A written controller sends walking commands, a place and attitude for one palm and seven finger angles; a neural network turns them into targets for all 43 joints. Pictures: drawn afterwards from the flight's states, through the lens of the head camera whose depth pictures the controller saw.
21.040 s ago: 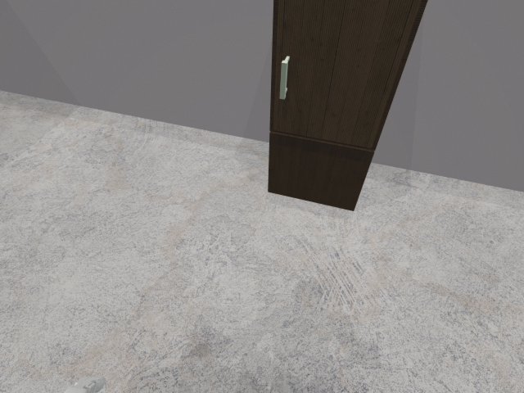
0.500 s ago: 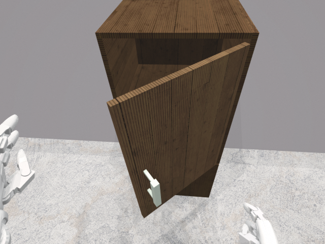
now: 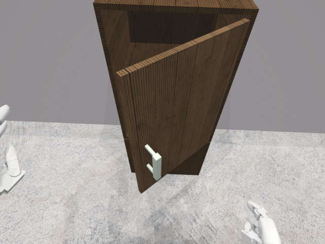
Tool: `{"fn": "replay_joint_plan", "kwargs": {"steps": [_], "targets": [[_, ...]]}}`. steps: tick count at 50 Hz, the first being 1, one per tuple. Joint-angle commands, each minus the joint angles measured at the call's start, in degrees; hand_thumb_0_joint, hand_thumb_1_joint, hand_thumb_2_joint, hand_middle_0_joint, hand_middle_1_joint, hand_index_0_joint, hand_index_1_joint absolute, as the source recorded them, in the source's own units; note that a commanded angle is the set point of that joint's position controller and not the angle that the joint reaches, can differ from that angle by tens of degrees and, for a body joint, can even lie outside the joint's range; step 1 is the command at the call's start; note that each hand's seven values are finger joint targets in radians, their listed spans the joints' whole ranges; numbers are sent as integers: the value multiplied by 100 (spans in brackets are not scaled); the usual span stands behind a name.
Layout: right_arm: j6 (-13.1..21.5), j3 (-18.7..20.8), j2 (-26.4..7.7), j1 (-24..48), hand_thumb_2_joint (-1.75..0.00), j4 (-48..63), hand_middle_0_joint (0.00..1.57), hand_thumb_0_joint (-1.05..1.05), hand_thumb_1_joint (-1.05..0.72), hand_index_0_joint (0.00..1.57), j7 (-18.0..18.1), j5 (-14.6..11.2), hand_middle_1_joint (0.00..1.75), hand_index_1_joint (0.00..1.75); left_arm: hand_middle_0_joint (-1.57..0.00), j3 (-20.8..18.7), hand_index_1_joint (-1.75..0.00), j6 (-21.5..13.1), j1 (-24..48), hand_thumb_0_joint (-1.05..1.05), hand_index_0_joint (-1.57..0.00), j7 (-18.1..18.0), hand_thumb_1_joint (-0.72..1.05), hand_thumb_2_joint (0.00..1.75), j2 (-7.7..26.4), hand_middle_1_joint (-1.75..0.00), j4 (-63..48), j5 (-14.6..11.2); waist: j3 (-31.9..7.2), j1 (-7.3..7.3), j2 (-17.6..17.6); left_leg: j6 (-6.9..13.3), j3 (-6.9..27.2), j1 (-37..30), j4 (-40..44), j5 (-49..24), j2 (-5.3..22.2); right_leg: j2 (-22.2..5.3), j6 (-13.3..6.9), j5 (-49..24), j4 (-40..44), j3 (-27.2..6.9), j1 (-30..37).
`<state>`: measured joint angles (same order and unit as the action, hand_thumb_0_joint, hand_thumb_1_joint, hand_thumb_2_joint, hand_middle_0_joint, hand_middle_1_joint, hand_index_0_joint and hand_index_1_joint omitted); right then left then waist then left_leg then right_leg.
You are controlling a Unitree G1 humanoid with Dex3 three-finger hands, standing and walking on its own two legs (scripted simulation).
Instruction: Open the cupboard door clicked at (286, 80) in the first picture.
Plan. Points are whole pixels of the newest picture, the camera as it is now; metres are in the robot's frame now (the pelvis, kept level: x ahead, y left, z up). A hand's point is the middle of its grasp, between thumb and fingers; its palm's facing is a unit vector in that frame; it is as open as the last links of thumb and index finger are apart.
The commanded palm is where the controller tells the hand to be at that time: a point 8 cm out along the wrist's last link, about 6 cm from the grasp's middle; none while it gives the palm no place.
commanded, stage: step back with the hand held close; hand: left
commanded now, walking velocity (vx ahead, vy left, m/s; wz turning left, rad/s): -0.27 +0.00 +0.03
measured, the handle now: (152, 163) +0.37 +0.05 -0.09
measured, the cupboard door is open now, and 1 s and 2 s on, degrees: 41 41 41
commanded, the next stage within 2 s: stop stepping back and stand still in 0.58 s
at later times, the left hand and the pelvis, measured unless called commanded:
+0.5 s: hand out of the picture +0.12 +0.29 +0.18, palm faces +0.49 -0.73 -0.47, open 7.4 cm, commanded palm +0.05 +0.31 +0.18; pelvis -0.08 +0.00 +0.00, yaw +2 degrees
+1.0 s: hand out of the picture +0.06 +0.23 +0.16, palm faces +0.40 -0.81 -0.43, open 7.4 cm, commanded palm -0.01 +0.26 +0.18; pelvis -0.17 -0.03 -0.01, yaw -4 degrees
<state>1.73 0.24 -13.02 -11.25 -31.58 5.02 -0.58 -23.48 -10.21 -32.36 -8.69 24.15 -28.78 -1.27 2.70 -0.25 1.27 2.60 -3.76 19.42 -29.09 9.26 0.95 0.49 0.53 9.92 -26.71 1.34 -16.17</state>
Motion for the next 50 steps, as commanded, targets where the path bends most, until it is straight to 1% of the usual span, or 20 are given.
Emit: {"fn": "replay_joint_plan", "kwargs": {"steps": [1,6,10,12,15,16,17,18,21,29,33,36,37,38,41,44,46,47,48,50], "targets": [[451,288,-808,562,-90,935,20,0,-90,20,71,51,30,30,-20,-866,-30,-476,202,0,-20,-149,90,90,914,-30,-1140,72,-538,80,726,293,1195,1815,1625,2805,854,147,73,308,-652,-303,1577],[609,334,-771,503,-90,889,20,0,-90,20,25,60,30,30,-20,-974,-30,-548,221,0,-20,-111,90,90,908,-30,-1212,112,-582,70,603,356,1160,2278,1245,3111,820,211,5,311,-924,-615,1663],[584,347,-625,258,-90,586,20,0,-90,20,-53,106,30,30,-20,-743,-30,-520,444,0,-20,-173,90,90,925,-30,-1288,-11,-528,-75,-908,-222,372,6,-1263,1577,-153,-1086,-642,1533,1139,-2109,-1159],[513,331,-555,255,-90,450,20,0,-90,20,-104,108,30,30,-20,-647,-30,-515,690,0,-20,-245,90,90,971,-30,-1323,4,-691,-136,-1115,-263,334,-608,-1813,1190,-206,-1404,-762,1107,1254,-1886,-1564],[481,286,-620,438,-90,473,20,0,-90,20,-26,83,30,30,-20,-728,-30,-494,752,0,-20,-276,90,90,1060,-30,-1326,-14,-283,-122,-224,-79,831,-333,164,1424,147,-576,-260,1082,486,-1081,-1415],[511,291,-741,511,-90,558,20,0,-90,20,11,83,30,30,-20,-817,-30,-563,760,0,-20,-271,90,90,1106,-30,-1512,6,-307,-69,637,116,1406,442,976,1558,635,-56,-19,845,-226,-678,-669],[584,312,-775,605,-90,593,20,0,-90,20,28,83,30,30,-20,-1037,-30,-655,682,0,-20,-257,90,90,1159,-30,-1578,69,-705,1,1614,413,2220,1597,1915,2824,1430,375,116,730,-1746,-269,668],[640,347,-732,726,-90,608,20,0,-90,20,49,150,30,30,-20,-1199,-30,-709,619,0,-20,-230,90,90,1258,-30,-1585,157,-839,46,2040,673,2740,2445,2587,3672,1901,620,122,1023,-3212,-282,1430],[809,444,-581,607,-90,451,20,0,-90,20,-125,173,30,30,-20,-1056,-30,-630,422,0,-20,-186,90,90,992,-30,-1531,-8,-883,53,566,759,2153,851,1795,1851,1748,442,46,1617,-4014,-518,-142],[894,310,-566,455,-90,105,20,0,-90,20,-184,253,30,30,-20,-612,-30,-494,408,0,-20,-162,90,90,893,-30,-1711,-208,-1631,32,1410,174,1267,-1586,1882,-401,1272,450,-75,2149,-844,98,-59],[635,280,-513,528,-90,265,20,0,-90,20,-259,280,30,30,-20,-1170,-30,-622,62,0,-20,10,90,90,1478,-30,-1797,-318,-1973,143,1017,-163,655,-1895,1037,-1891,963,265,-228,642,1107,86,482],[453,160,-406,724,-90,484,20,0,-90,20,-236,131,30,30,-20,-1499,-30,-694,-216,0,-20,-28,90,90,1717,-30,-1588,-405,-1582,64,-359,-375,-134,-1480,-568,122,110,-1097,-375,-899,1407,-800,-414],[452,203,-455,742,-90,520,20,0,-90,20,-224,16,30,30,-20,-1262,-30,-601,-350,0,-20,-20,90,90,1453,-30,-1424,-413,-1310,102,-1109,-360,46,-718,-1349,516,-209,-1204,-259,-1714,1134,-873,-184],[449,182,-503,842,-90,583,20,0,-90,20,-214,-16,30,30,-20,-1553,-30,-529,-537,0,-20,-76,90,90,1687,-30,-1377,-382,-1377,139,-1183,-320,200,-255,-1837,662,-179,-1346,-321,-2323,814,-1053,-91],[414,49,-417,631,-90,540,20,0,-90,20,-107,-12,30,30,-20,-1154,-30,-337,-239,0,-20,-130,90,90,1297,-30,-1122,-288,-872,-67,-448,-218,222,370,-1115,448,-33,-1339,-511,-3137,306,-889,694],[548,175,-674,424,-90,334,20,0,-90,20,8,-12,30,30,-20,-825,-30,-298,544,0,-20,-187,90,90,1180,-30,-593,-217,-624,-177,-565,-39,219,-773,-201,-985,-22,-915,-23,-2934,39,-493,311],[568,233,-789,303,-90,374,20,0,-90,20,21,-28,30,30,-20,-743,-30,-320,585,0,-20,-180,90,90,1158,-30,-465,-157,-950,-122,-296,208,498,-1498,-186,-2467,248,-464,365,-3217,-440,-315,196],[548,199,-757,256,-90,406,20,0,-90,20,3,-24,30,30,-20,-722,-30,-350,523,0,-20,-168,90,90,1188,-30,-717,-123,-1187,-133,255,355,757,-1714,-157,-2978,380,-313,387,-2676,-755,-157,80],[576,198,-736,319,-90,392,20,0,-90,20,-16,-27,30,30,-20,-693,-30,-371,498,0,-20,-135,90,90,1208,-30,-890,-130,-1245,-69,530,429,1088,-1576,95,-2726,551,-144,362,-1032,-874,-89,62],[694,210,-702,450,-90,435,20,0,-90,20,-52,1,30,30,-20,-586,-30,-369,303,0,-20,-92,90,90,1010,-30,-1046,-129,-640,21,744,371,1624,-362,938,-505,899,31,116,1498,-457,-102,392]]}}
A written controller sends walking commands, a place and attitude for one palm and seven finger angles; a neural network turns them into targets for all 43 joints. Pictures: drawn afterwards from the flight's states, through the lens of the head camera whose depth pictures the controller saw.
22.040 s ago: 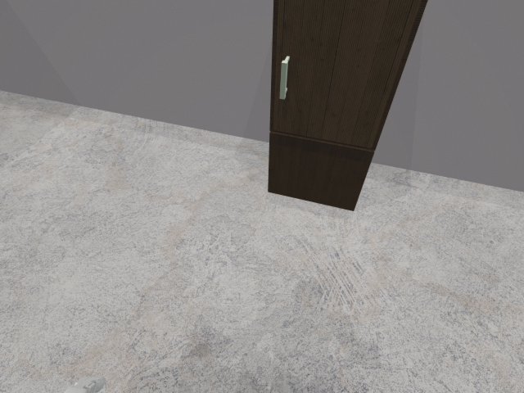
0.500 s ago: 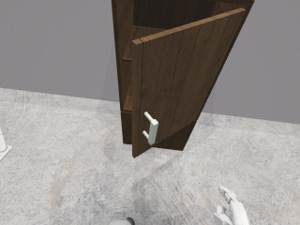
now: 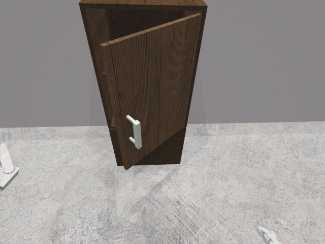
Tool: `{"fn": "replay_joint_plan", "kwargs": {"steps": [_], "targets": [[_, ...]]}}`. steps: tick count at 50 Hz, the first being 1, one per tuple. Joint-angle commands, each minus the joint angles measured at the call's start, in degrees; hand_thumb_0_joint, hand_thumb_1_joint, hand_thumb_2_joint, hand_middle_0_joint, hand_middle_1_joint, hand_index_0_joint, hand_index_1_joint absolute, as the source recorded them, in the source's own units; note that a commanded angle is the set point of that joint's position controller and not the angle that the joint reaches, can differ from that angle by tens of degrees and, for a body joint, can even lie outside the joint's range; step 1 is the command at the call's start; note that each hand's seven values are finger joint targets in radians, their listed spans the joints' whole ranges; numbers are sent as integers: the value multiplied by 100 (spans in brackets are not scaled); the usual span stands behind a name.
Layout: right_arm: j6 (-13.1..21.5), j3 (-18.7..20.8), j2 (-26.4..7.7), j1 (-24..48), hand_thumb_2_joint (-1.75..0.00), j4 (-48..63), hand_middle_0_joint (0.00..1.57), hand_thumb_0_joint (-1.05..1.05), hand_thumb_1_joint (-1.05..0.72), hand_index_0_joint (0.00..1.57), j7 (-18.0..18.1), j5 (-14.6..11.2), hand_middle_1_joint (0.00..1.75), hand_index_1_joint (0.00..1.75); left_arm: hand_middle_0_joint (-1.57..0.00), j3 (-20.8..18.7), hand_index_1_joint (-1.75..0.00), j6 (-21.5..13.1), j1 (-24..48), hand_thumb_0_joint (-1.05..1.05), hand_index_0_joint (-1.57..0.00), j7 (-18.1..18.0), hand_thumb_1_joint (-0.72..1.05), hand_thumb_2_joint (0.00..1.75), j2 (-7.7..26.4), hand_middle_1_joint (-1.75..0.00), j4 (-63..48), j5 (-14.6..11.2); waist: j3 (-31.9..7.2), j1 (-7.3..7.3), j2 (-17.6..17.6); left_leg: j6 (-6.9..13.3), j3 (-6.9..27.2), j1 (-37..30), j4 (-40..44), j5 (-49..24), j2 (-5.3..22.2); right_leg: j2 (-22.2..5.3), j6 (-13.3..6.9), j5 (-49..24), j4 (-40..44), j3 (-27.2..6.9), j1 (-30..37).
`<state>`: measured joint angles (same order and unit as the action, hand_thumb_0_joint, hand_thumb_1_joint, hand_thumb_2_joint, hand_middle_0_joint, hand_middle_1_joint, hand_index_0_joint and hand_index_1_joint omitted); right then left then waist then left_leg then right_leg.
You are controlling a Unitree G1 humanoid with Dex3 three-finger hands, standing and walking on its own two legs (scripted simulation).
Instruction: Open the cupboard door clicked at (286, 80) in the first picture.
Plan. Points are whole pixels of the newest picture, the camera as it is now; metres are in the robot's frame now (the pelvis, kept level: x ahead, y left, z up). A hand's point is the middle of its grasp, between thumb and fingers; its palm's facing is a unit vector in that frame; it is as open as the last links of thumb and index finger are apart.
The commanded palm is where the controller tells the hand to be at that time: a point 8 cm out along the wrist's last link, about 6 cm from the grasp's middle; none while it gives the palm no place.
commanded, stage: stop stepping back and stand still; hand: left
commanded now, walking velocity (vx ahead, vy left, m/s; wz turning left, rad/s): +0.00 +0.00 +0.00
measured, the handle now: (134, 132) +0.52 +0.12 -0.08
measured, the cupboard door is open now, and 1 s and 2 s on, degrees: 41 41 41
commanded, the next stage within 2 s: let the arm hang, fingers relaxed in 0.66 s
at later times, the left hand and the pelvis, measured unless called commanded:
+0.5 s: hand (9, 203) +0.15 +0.25 +0.17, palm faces +0.35 -0.81 -0.48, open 7.4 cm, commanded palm +0.09 +0.30 +0.19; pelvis -0.06 +0.00 +0.01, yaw -1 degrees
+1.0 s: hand out of the picture +0.05 +0.21 -0.14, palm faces -0.03 -0.96 -0.27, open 7.4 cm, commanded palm none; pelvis -0.07 +0.01 +0.00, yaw +1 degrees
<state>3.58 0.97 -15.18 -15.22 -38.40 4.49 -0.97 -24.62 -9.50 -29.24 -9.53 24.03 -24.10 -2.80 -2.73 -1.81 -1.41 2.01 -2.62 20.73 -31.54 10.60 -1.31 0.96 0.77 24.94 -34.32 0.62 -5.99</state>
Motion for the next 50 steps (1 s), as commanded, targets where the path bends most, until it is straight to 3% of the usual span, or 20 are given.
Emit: {"fn": "replay_joint_plan", "kwargs": {"steps": [1,2,3,4,6,7,9,10,13,14,16,19,23,28,37,38,39,43,45,50], "targets": [[544,124,-494,915,-90,1150,20,0,-90,20,3,73,30,30,-20,-568,-30,-436,-96,0,-20,-11,90,90,1055,-30,-1616,44,242,191,1128,323,1486,194,1597,788,1047,-15,-37,54,627,68,-329],[550,105,-463,926,-90,1181,20,0,-90,20,19,98,30,30,-20,-704,-30,-458,-217,0,-20,-21,90,90,1119,-30,-1659,53,391,183,1145,170,1328,580,1755,1571,858,-52,-153,-87,957,101,-101],[532,135,-454,881,-90,1210,20,0,-90,20,37,129,30,30,-20,-932,-30,-504,-284,0,-20,-43,90,90,1345,-30,-1752,56,353,164,1018,17,1051,540,1456,1499,621,-182,-254,-158,1298,-40,-133],[508,130,-361,827,-90,1220,20,0,-90,20,13,142,30,30,-20,-882,-30,-553,-359,0,-20,-35,90,90,1232,-30,-1749,16,184,117,683,-105,737,240,786,1038,411,-507,-391,-50,1660,-428,-385],[447,239,-375,680,-90,1086,20,0,-90,20,-22,78,30,30,-20,-869,-30,-552,-462,0,-20,-37,90,90,1193,-30,-1601,-49,245,118,-522,-276,415,-156,-1107,398,121,-1506,-847,311,2454,-1759,-1341],[453,229,-369,659,-90,1021,20,0,-90,20,-14,76,30,30,-20,-845,-30,-549,-331,0,-20,-61,90,90,1148,-30,-1509,-27,358,112,-418,-266,461,47,-1576,500,181,-1657,-1000,-385,2327,-1783,-1384],[530,136,-299,604,-90,975,20,0,-90,20,9,97,30,30,-20,-681,-30,-571,96,0,-20,-77,90,90,1039,-30,-1384,32,348,39,-111,-198,488,171,-864,654,349,-1440,-860,-2112,1679,-1206,-719],[565,84,-269,553,-90,930,20,0,-90,20,40,97,30,30,-20,-653,-30,-573,239,0,-20,-86,90,90,1013,-30,-1103,56,358,-2,-34,-159,366,-153,-114,144,351,-1136,-605,-2483,1378,-848,-627],[682,174,-459,657,-90,951,20,0,-90,20,140,38,30,30,-20,-391,-30,-553,505,0,-20,-27,90,90,906,-30,-966,52,48,138,529,54,755,-1492,516,-1739,694,-325,-23,-2182,1011,-368,-931],[690,122,-433,593,-90,970,20,0,-90,20,133,72,30,30,-20,-429,-30,-517,385,0,-20,-32,90,90,932,-30,-973,103,-77,152,693,125,916,-1529,506,-2483,755,-176,0,-2464,820,-246,-826],[707,74,-366,621,-90,986,20,0,-90,20,95,93,30,30,-20,-429,-30,-514,366,0,-20,14,90,90,992,-30,-1296,86,-411,165,837,198,1244,-1480,777,-2662,937,-45,51,-1781,568,-50,-543],[761,55,-365,779,-90,1061,20,0,-90,20,60,109,30,30,-20,-492,-30,-493,-28,0,-20,25,90,90,970,-30,-1563,52,-403,218,742,147,1189,-931,1063,-1227,905,-76,9,-1221,1012,-121,-191],[677,61,-313,825,-90,1100,20,0,-90,20,41,140,30,30,-20,-742,-30,-456,-480,0,-20,-2,90,90,1066,-30,-1472,-19,-124,164,431,-107,809,-605,999,269,505,-305,-183,-859,1712,-393,-385],[601,79,-301,827,-90,1044,20,0,-90,20,95,141,30,30,-20,-583,-30,-444,-74,0,-20,-12,90,90,974,-30,-1285,-21,39,91,434,-164,686,-1070,744,173,432,-368,-208,-631,1988,-498,-998],[688,74,-354,851,-90,1049,20,0,-90,20,125,112,30,30,-20,-352,-30,-416,221,0,-20,0,90,90,882,-30,-1315,58,-46,167,549,-92,763,-1147,1068,-260,486,-202,-77,-1206,1829,-232,-577],[984,320,-1059,1085,-90,-513,20,0,-90,20,-421,95,30,30,-20,2000,-30,231,494,0,-20,759,90,90,-319,-30,3344,401,234,0,553,-53,985,-606,133,-1785,720,-456,-222,-1723,904,88,-1255],[456,383,-1162,574,-90,-585,20,0,-90,20,-447,67,30,30,-20,1682,-30,729,525,0,-20,922,90,90,-131,-30,3533,469,-143,113,368,9,958,-806,103,-2028,741,-618,-263,-1760,973,-231,-981],[54,256,-1106,696,-90,-550,20,0,-90,20,-415,197,30,30,-20,1849,-30,822,1178,0,-20,950,90,90,31,-30,4610,497,-182,198,-697,225,1324,-328,135,-1284,702,-553,-451,-1291,782,-356,-682],[-84,203,-1073,814,-90,-741,20,0,-90,20,-422,232,30,30,-20,1956,-30,864,1521,0,-20,932,90,90,84,-30,5362,458,23,151,-515,173,1283,-346,290,-953,603,-660,-512,-1153,911,-464,-757],[-320,29,-745,814,-90,-1277,20,0,-90,20,-385,266,30,30,-20,2179,-30,963,1562,0,-20,862,90,90,-61,-30,7042,385,292,213,632,92,1334,-398,905,-334,548,-590,-438,-714,1234,-490,-434]]}}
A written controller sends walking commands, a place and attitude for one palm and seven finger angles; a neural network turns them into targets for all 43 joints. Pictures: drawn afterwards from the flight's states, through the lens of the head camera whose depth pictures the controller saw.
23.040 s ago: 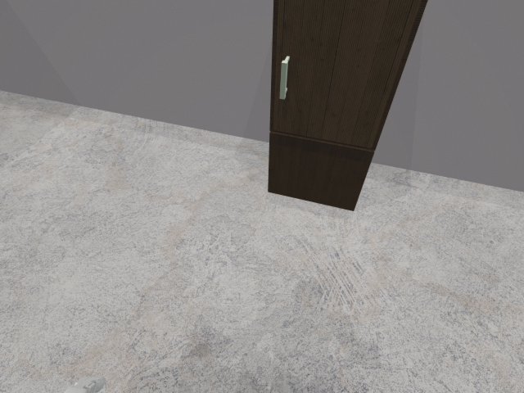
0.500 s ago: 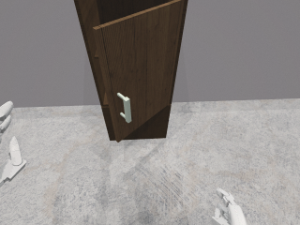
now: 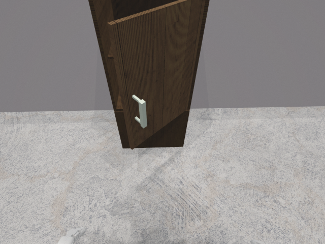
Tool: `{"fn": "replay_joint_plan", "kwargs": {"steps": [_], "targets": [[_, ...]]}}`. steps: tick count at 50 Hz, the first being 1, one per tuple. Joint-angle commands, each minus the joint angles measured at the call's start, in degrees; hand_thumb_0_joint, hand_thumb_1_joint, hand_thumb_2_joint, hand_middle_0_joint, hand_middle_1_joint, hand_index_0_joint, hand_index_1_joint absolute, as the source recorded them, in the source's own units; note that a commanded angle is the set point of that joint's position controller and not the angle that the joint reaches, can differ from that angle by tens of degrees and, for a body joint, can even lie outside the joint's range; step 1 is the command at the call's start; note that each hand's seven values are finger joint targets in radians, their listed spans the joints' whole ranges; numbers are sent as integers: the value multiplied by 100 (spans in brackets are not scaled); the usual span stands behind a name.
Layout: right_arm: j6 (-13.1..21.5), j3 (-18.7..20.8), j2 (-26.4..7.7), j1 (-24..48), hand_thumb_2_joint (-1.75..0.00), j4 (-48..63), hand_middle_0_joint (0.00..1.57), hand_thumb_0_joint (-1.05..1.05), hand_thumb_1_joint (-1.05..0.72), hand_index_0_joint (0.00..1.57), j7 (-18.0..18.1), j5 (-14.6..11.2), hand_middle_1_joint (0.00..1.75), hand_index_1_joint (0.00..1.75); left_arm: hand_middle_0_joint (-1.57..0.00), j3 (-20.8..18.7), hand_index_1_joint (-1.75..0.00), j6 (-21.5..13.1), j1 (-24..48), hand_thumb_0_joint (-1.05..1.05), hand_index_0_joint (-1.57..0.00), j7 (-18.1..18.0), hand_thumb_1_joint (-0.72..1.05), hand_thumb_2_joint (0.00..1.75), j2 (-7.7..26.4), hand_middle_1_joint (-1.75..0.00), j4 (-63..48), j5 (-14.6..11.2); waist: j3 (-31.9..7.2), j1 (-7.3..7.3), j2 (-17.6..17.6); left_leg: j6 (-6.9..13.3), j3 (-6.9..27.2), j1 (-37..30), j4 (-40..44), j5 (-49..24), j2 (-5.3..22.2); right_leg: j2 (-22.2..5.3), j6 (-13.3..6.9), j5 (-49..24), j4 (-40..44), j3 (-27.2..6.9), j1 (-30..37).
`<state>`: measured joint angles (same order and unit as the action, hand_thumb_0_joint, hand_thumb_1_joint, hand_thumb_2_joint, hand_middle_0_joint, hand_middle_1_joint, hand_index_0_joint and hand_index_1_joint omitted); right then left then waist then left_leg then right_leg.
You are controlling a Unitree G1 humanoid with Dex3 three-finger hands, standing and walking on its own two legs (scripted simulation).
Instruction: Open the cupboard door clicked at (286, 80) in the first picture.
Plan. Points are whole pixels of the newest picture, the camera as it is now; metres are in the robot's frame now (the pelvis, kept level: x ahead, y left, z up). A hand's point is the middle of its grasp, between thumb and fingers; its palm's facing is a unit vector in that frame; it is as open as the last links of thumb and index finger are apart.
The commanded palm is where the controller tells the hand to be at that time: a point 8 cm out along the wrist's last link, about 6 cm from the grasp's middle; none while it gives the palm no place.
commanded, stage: let the arm hang, fingers relaxed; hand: left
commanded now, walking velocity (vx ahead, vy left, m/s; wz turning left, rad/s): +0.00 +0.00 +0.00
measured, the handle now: (139, 111) +0.60 +0.10 -0.08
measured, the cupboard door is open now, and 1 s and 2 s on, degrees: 41 41 41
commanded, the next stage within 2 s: look to check the result in 0.86 s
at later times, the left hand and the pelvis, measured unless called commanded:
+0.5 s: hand out of the picture -0.05 +0.17 -0.16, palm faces +0.05 -0.97 -0.23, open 7.3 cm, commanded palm none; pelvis +0.01 -0.01 +0.01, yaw +1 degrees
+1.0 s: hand out of the picture +0.02 +0.14 -0.17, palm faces +0.06 -0.98 -0.19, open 7.3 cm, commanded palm none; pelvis +0.03 -0.03 +0.01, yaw +0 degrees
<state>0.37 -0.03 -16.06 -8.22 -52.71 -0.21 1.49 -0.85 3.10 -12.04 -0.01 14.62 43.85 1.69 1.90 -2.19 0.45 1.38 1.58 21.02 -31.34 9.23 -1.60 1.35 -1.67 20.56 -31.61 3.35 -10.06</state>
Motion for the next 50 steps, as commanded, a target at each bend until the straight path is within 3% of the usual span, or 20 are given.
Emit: {"fn": "replay_joint_plan", "kwargs": {"steps": [1,3,6,8,11,13,23,31,39,45,50], "targets": [[-15,111,-594,46,-90,39,20,0,-90,20,103,8,30,30,-20,-175,-30,-298,-216,0,-20,-91,90,90,828,-30,510,-80,-209,237,623,142,911,-535,939,-103,558,-619,-204,-246,1022,-790,-17],[-39,100,-506,-76,-90,-177,20,0,-90,20,145,-18,30,30,-20,-151,-30,-312,-345,0,-20,-97,90,90,737,-30,943,-97,-211,239,593,120,858,-685,935,-84,561,-631,-210,-273,1201,-767,5],[-59,85,-281,-342,-90,-500,20,0,-90,20,202,-31,30,30,-20,-132,-30,-315,-607,0,-20,-111,90,90,473,-30,1455,-126,-244,204,880,111,824,-851,958,-53,573,-655,-234,-376,1327,-738,16],[-86,105,-271,-510,-90,-624,20,0,-90,20,235,-48,30,30,-20,-106,-30,-321,-742,0,-20,-121,90,90,365,-30,1685,-128,-189,190,458,120,798,-944,910,-23,597,-629,-234,-335,1428,-661,-27],[-114,111,-157,-731,-90,-807,20,0,-90,20,264,-49,30,30,-20,-57,-30,-301,-872,0,-20,-139,90,90,193,-30,1924,-136,88,148,399,128,809,-892,983,143,610,-620,-233,-195,1464,-605,-187],[-114,129,-151,-801,-90,-855,20,0,-90,20,275,-60,30,30,-20,-58,-30,-306,-1013,0,-20,-153,90,90,158,-30,2022,-136,121,175,188,153,799,-914,995,135,617,-595,-238,-194,1460,-555,-172],[-113,117,169,-1001,-90,-1058,20,0,-90,20,270,-48,30,30,-20,-40,-30,-309,-1309,0,-20,-218,90,90,-56,-30,2168,-133,389,219,-197,173,726,-801,1068,198,563,-607,-211,-60,1398,-516,-292],[-61,61,339,-1055,-90,-1169,20,0,-90,20,263,-24,30,30,-20,-62,-30,-344,-1157,0,-20,-253,90,90,-111,-30,2091,-146,438,211,-35,140,586,-823,901,-526,538,-684,-186,-575,1374,-529,-140],[-49,59,391,-1054,-90,-1170,20,0,-90,20,281,-24,30,30,-20,-90,-30,-358,-1019,0,-20,-271,90,90,-131,-30,2020,-157,501,210,30,91,478,-806,736,-781,526,-734,-162,-1021,1432,-543,-30],[-39,72,356,-1077,-90,-1147,20,0,-90,20,311,-29,30,30,-20,-111,-30,-366,-1006,0,-20,-269,90,90,-137,-30,1989,-160,304,201,38,86,431,-937,653,-988,558,-733,-137,-1489,1393,-552,160],[-41,72,339,-1067,-90,-1150,20,0,-90,20,325,-35,30,30,-20,-105,-30,-358,-1031,0,-20,-268,90,90,-153,-30,2000,-164,336,202,0,96,437,-1007,674,-1026,581,-705,-145,-1488,1389,-525,159]]}}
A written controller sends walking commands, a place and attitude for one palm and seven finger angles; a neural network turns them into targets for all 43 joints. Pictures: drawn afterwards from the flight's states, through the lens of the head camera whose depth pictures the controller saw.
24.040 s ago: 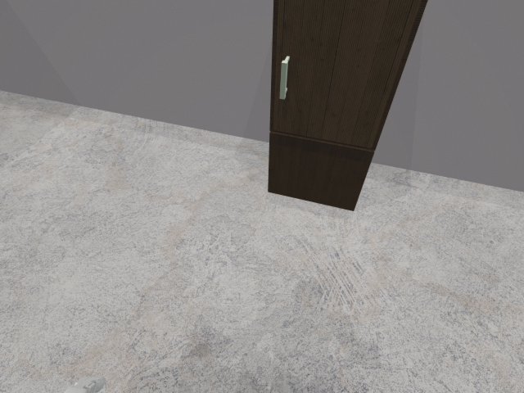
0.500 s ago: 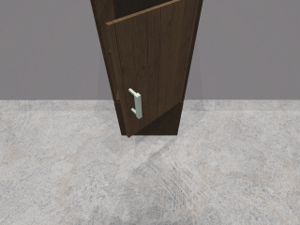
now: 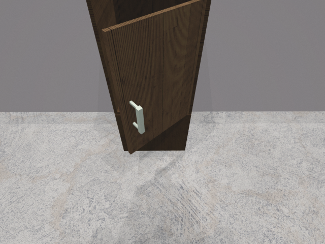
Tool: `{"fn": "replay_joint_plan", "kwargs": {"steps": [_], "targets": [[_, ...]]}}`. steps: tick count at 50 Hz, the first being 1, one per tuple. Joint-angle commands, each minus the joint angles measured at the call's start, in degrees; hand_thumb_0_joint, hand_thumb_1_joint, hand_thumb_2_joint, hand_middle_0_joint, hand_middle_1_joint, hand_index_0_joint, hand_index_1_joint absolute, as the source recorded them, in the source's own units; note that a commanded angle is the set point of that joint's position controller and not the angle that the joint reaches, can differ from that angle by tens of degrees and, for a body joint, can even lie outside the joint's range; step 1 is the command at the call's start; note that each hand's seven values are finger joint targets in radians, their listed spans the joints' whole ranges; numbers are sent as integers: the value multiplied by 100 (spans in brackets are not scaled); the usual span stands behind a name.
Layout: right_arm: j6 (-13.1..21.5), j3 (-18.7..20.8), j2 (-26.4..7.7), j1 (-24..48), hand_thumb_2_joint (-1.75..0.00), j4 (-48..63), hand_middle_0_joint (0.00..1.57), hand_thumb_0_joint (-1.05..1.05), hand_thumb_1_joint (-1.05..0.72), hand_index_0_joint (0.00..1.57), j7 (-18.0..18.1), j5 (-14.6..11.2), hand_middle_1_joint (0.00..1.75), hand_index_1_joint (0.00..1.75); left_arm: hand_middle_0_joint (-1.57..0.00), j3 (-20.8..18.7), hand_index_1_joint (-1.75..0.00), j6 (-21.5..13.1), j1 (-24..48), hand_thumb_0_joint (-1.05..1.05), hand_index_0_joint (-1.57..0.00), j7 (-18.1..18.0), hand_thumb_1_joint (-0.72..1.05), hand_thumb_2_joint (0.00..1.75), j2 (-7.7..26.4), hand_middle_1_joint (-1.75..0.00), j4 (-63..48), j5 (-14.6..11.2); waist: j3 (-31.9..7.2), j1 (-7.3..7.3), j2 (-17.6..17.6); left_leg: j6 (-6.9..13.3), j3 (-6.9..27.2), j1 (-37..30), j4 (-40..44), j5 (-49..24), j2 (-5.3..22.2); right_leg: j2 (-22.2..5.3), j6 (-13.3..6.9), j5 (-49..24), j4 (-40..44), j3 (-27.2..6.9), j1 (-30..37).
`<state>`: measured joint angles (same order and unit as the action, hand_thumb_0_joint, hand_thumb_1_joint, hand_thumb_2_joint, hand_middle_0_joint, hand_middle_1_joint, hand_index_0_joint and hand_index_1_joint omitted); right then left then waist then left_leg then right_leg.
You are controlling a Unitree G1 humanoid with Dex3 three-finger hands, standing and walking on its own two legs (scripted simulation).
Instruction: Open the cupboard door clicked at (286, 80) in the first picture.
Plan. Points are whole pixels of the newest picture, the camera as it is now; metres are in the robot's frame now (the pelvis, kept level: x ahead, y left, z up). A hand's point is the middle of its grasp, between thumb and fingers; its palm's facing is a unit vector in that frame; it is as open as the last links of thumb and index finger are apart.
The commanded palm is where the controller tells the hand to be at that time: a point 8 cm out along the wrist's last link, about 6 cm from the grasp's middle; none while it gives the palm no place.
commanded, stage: look to check the result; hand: left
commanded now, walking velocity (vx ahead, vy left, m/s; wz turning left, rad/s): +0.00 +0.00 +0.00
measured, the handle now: (137, 117) +0.57 +0.13 -0.09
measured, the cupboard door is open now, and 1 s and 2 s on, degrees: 41 41 41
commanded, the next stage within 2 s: walk to a spot facing it in 0.48 s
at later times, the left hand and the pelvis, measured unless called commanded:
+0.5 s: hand out of the picture -0.01 +0.16 -0.18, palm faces +0.05 -0.98 -0.19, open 7.3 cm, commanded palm none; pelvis +0.01 -0.01 +0.00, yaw +0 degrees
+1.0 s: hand out of the picture +0.05 +0.19 -0.18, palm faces -0.09 -0.97 -0.24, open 7.3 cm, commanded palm none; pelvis +0.00 +0.00 -0.01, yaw -10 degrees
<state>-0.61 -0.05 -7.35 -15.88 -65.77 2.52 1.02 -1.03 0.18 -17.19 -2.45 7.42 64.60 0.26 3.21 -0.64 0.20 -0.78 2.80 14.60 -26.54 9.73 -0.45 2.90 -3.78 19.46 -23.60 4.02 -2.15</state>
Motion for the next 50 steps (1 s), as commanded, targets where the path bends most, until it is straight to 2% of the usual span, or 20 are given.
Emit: {"fn": "replay_joint_plan", "kwargs": {"steps": [1,8,22,26,28,29,30,32,36,42,44,45,46,47,48,49,50], "targets": [[56,79,-527,-310,-90,165,20,0,-90,20,55,9,30,30,-20,-90,-30,-65,-516,0,-20,-27,90,90,573,-30,-71,-17,224,43,-7,318,319,-359,195,-1090,465,-858,72,-1409,595,-599,-624],[49,83,-545,-261,-90,170,20,0,-90,20,67,-6,30,30,-20,-96,-30,-70,-599,0,-20,-36,90,90,561,-30,-57,-15,167,52,-147,323,267,-420,126,-1072,447,-863,128,-1590,622,-592,-576],[57,78,-589,-151,-90,169,20,0,-90,20,77,-4,30,30,-20,-94,-30,-71,-594,0,-20,-36,90,90,612,-30,-63,-17,169,58,-14,315,203,-513,115,-1222,459,-889,196,-2023,607,-617,-508],[65,74,-608,-162,-90,160,20,0,-90,20,82,2,30,30,-20,-105,-30,-73,-541,0,-20,-34,90,90,615,-30,-79,-16,158,55,-23,308,208,-503,145,-1290,472,-874,180,-2071,581,-600,-447],[59,79,-625,-138,-90,183,20,0,-90,20,80,-6,30,30,-20,-101,-30,-71,-544,0,-20,-35,90,90,606,-30,-81,-12,246,68,-152,308,208,-489,157,-1197,476,-849,185,-1909,628,-579,-521],[65,79,-603,-142,-90,164,20,0,-90,20,77,3,30,30,-20,-94,-30,-69,-543,0,-20,-32,90,90,599,-30,-78,-14,235,63,-31,311,210,-503,171,-1218,475,-873,182,-1916,626,-611,-518],[70,70,-603,-155,-90,166,20,0,-90,20,79,6,30,30,-20,-99,-30,-73,-551,0,-20,-31,90,90,616,-30,-73,-17,185,66,-67,316,216,-520,167,-1265,474,-867,188,-1994,616,-611,-469],[42,103,-617,-173,-90,172,20,0,-90,20,104,10,30,30,-20,-130,-30,-35,-555,0,-20,-36,90,90,604,-30,-106,-8,205,57,-78,290,97,-570,41,-1262,525,-856,174,-2239,556,-732,-558],[-65,255,-767,-192,-90,293,20,0,-90,20,162,17,30,30,-20,-311,-30,95,-404,0,-20,-2,90,90,806,-30,-315,44,179,23,-209,221,-208,-283,-315,-890,635,-871,78,-2621,206,-974,-632],[-89,380,-836,-35,-90,658,20,0,-90,20,167,27,30,30,-20,-463,-30,184,-158,0,-20,82,90,90,996,-30,-646,72,163,18,-151,135,-398,-88,-607,-290,680,-918,-147,-2364,-67,-1486,-1008],[-76,403,-896,-72,-90,729,20,0,-90,20,167,35,30,30,-20,-487,-30,200,-47,0,-20,107,90,90,1024,-30,-751,73,137,-17,91,181,-275,-203,-438,-291,828,-765,-130,-2097,-249,-1463,-1230],[-64,424,-965,-99,-90,760,20,0,-90,20,170,51,30,30,-20,-492,-30,201,3,0,-20,123,90,90,987,-30,-804,70,111,-22,298,267,-82,-307,-249,-386,995,-591,-66,-1917,-443,-1373,-1392],[-48,451,-1102,-164,-90,795,20,0,-90,20,178,59,30,30,-20,-486,-30,202,49,0,-20,143,90,90,953,-30,-856,65,16,-40,619,437,236,-525,-5,-546,1278,-364,30,-1572,-796,-1204,-1636],[-35,483,-1254,-270,-90,809,20,0,-90,20,188,76,30,30,-20,-481,-30,209,90,0,-20,165,90,90,874,-30,-921,57,-115,-53,1023,707,669,-672,319,-632,1702,-139,119,-891,-1395,-927,-1855],[-5,520,-1338,-370,-90,845,20,0,-90,20,183,84,30,30,-20,-471,-30,219,214,0,-20,188,90,90,779,-30,-1005,61,-222,-71,1374,1040,1087,-756,717,-805,2209,-7,191,618,-2282,-614,-2097],[26,527,-1439,-441,-90,886,20,0,-90,20,171,112,30,30,-20,-479,-30,250,419,0,-20,233,90,90,794,-30,-1122,71,-259,-125,1360,1273,1272,-637,1017,-758,2531,-100,238,1520,-3043,-516,-2227],[43,518,-1470,-342,-90,960,20,0,-90,20,163,132,30,30,-20,-493,-30,256,533,0,-20,272,90,90,778,-30,-1203,82,-276,-81,1077,1317,1212,-487,1036,-685,2586,-296,237,1607,-3280,-630,-2209]]}}
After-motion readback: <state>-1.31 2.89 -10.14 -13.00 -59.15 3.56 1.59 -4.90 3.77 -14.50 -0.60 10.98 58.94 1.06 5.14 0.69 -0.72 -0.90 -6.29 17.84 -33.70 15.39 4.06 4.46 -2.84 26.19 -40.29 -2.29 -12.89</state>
